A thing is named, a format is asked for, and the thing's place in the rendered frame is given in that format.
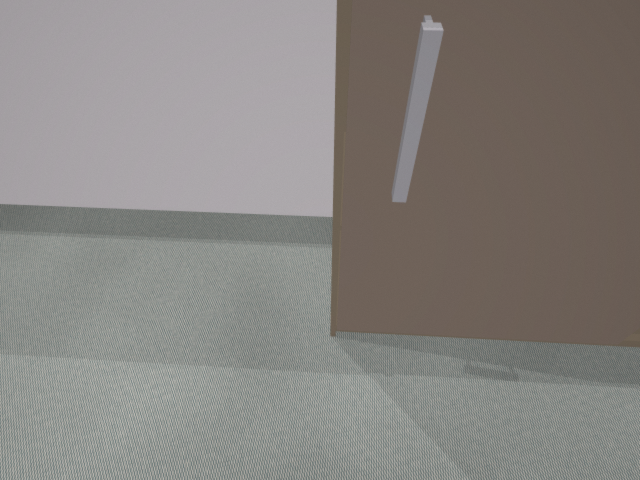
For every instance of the handle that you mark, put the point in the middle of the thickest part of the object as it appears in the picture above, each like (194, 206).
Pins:
(428, 47)

